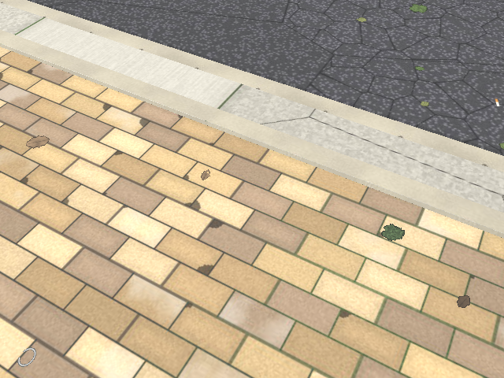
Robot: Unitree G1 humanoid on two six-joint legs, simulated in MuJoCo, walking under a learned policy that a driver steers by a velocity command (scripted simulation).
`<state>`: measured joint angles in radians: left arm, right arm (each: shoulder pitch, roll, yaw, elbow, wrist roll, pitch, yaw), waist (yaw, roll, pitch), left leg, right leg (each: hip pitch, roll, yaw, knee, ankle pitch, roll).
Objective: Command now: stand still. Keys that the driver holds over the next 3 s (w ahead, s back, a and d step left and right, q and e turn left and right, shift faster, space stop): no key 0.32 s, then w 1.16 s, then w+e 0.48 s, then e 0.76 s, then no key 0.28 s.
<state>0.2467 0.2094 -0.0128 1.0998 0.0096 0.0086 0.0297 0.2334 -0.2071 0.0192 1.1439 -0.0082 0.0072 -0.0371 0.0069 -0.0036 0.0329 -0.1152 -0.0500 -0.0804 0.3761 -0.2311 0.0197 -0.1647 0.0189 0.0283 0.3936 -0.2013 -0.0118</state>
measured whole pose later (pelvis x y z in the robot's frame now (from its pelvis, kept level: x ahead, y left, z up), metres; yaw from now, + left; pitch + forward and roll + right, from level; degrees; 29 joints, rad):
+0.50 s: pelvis +0.02 +0.00 -0.01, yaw +0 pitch +0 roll +0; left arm 0.33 0.18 0.01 1.12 0.02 0.01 0.03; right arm 0.34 -0.18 0.00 1.14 -0.02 0.00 -0.03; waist 0.00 0.01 -0.02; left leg -0.17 -0.05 -0.09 0.52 -0.44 0.07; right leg -0.21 0.04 0.04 0.53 -0.40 -0.06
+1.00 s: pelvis +0.23 +0.02 -0.02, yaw +1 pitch +2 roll -1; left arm -0.02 0.21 0.04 0.88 0.02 -0.05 -0.02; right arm 0.54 -0.17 -0.01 1.13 -0.01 -0.10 -0.02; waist -0.05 0.00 0.06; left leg 0.19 -0.05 -0.04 0.23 -0.42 0.06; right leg -0.57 0.03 -0.12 0.64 -0.16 -0.10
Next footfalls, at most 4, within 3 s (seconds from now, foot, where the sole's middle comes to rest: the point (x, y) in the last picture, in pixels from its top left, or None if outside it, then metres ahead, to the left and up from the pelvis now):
1.04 right None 0.42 -0.05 -0.78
1.58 left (222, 307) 0.73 0.12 -0.78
2.10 right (291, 239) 0.97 -0.09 -0.78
2.80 left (245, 217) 1.06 0.06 -0.78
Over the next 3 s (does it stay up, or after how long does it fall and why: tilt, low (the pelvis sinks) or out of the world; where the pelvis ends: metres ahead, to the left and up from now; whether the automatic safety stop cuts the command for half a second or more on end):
stays up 0.97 0.03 0.00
